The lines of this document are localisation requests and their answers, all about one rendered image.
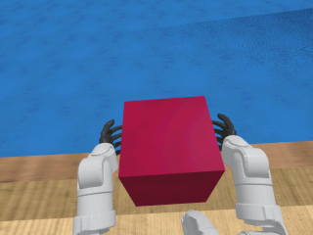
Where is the left robot hand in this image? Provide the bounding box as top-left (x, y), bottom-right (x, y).
top-left (99, 119), bottom-right (122, 155)

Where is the left robot forearm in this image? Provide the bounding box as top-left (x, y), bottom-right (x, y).
top-left (72, 143), bottom-right (118, 235)

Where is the right robot forearm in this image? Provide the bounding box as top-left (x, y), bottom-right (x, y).
top-left (221, 135), bottom-right (289, 235)

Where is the right robot thigh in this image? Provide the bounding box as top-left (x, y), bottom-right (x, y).
top-left (181, 211), bottom-right (220, 235)

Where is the right robot hand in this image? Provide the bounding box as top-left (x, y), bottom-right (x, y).
top-left (211, 114), bottom-right (237, 152)

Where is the carton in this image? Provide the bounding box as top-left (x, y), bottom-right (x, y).
top-left (118, 96), bottom-right (225, 207)

